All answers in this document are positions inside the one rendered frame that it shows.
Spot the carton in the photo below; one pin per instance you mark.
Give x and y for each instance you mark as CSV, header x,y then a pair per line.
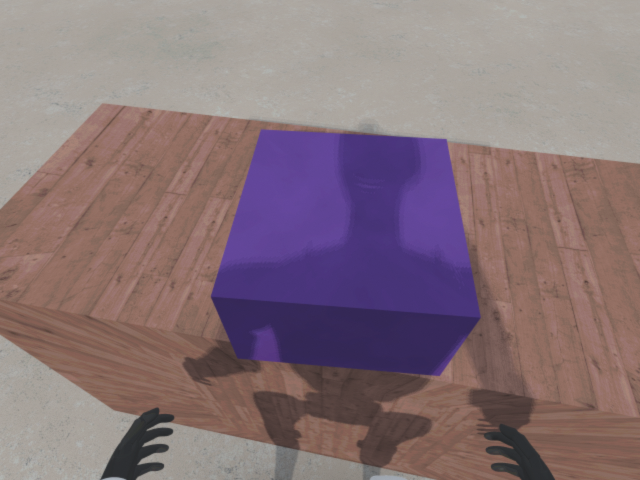
x,y
348,251

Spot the robot left hand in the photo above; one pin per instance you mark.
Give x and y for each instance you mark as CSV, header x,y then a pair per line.
x,y
124,461

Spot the robot right hand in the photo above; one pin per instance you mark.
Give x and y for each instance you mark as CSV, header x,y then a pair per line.
x,y
531,466

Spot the pedestal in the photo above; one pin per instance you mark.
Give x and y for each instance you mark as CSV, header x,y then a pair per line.
x,y
109,254

